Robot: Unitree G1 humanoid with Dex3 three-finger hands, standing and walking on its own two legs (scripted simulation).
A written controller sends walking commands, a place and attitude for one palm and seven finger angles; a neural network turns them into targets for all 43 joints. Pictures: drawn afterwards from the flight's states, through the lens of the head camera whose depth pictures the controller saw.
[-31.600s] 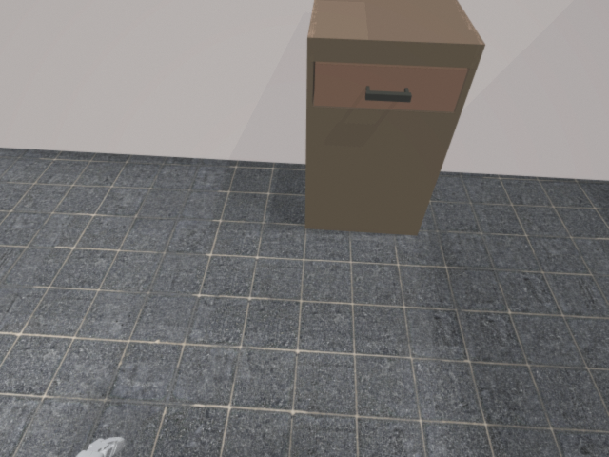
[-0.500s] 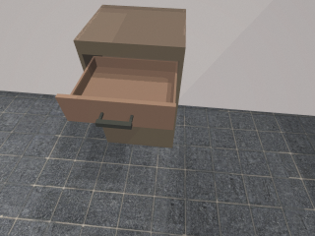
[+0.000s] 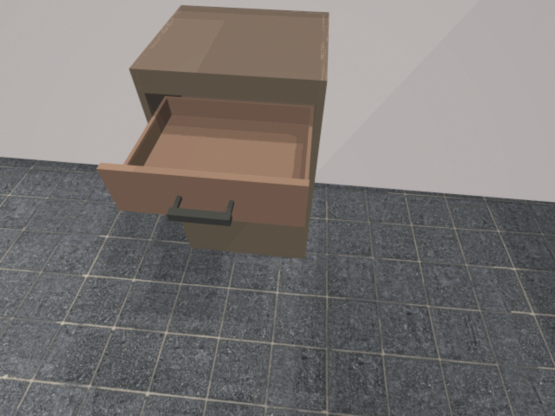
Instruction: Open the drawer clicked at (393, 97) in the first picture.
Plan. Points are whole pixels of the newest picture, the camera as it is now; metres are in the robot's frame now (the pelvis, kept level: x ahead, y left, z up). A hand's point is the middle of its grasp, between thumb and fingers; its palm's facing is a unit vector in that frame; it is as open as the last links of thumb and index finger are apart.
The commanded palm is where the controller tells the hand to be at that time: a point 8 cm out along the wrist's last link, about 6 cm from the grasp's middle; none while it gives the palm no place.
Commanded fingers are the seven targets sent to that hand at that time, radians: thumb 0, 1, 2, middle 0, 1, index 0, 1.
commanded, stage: look to check the result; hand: left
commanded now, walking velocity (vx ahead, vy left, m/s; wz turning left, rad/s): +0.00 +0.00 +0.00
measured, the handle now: (202, 209) +0.53 +0.20 -0.09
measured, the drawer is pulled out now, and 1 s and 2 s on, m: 0.30 0.30 0.30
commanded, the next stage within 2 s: stand and wait in 0.02 s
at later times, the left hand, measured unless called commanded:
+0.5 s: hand out of the picture -0.01 +0.16 -0.17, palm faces +0.04 -0.98 -0.20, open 7.4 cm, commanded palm none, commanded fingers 0.00 0.90 0.90 -0.20 -0.30 -0.20 -0.30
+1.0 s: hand out of the picture +0.01 +0.15 -0.17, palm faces +0.04 -0.98 -0.21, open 7.4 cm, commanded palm none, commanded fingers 0.00 0.90 0.90 -0.20 -0.30 -0.20 -0.30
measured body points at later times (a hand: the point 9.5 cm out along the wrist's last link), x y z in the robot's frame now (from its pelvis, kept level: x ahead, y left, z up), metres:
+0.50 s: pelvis +0.00 -0.01 +0.00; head +0.02 -0.02 +0.45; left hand -0.01 +0.21 -0.16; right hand -0.02 -0.22 -0.17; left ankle +0.02 +0.12 -0.74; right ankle -0.02 -0.09 -0.74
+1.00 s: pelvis +0.01 -0.02 +0.00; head +0.03 -0.03 +0.45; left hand +0.01 +0.21 -0.16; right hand +0.01 -0.24 -0.17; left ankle +0.02 +0.12 -0.74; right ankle -0.02 -0.09 -0.74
